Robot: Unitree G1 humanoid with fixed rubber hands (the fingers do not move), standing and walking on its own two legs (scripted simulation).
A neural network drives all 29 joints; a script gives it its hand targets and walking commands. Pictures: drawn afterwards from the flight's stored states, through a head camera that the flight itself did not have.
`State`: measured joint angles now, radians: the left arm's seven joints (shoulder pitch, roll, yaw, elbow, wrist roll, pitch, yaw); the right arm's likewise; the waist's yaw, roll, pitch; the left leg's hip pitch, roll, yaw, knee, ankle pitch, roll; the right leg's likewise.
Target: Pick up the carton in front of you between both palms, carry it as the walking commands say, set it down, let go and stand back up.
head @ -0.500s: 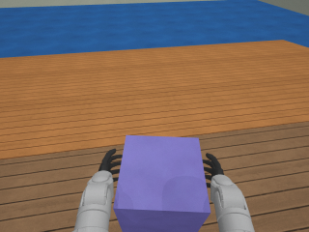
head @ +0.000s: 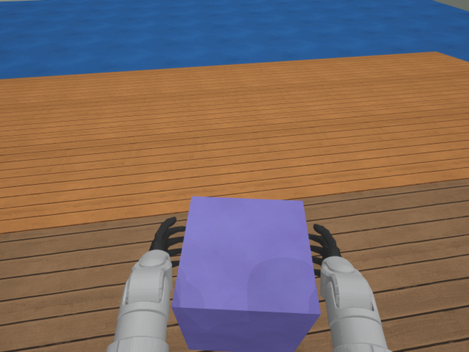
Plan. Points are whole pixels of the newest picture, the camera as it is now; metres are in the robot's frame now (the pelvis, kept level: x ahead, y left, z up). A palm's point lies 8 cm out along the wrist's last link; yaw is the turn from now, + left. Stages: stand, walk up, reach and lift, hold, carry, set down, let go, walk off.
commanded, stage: reach and lift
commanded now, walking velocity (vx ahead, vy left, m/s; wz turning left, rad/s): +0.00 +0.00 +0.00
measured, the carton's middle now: (243, 278) +0.30 +0.00 -0.05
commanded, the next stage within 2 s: hold in 0.44 s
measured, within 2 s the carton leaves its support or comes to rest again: neither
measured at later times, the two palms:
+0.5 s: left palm (157, 255) +0.29 +0.15 +0.04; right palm (330, 263) +0.29 -0.15 +0.03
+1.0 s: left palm (154, 256) +0.28 +0.15 +0.05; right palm (334, 263) +0.28 -0.15 +0.05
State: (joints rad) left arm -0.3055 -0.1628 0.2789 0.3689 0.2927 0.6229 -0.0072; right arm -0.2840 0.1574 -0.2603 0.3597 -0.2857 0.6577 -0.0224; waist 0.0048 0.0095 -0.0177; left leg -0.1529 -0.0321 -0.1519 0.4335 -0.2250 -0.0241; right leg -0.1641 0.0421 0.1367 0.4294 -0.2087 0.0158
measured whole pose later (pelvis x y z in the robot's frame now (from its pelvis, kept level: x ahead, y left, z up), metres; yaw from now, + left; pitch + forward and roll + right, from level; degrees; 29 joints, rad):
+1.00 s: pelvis -0.01 +0.00 +0.00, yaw +0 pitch -7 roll +0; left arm -0.31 -0.16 0.25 0.27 0.29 0.74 -0.01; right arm -0.29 0.16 -0.24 0.26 -0.29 0.77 -0.01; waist 0.01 0.01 0.01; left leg -0.08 -0.03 -0.14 0.40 -0.20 -0.02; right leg -0.09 0.04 0.13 0.39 -0.19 0.02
